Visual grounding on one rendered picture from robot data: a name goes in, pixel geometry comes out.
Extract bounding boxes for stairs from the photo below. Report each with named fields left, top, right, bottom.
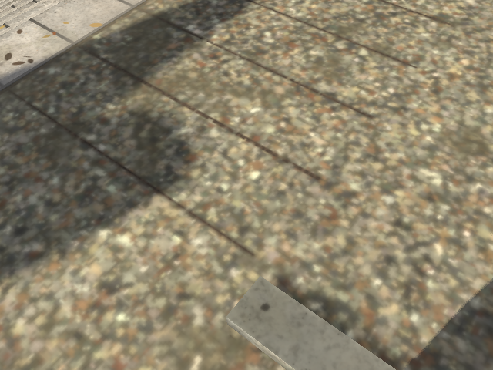
left=0, top=0, right=58, bottom=32

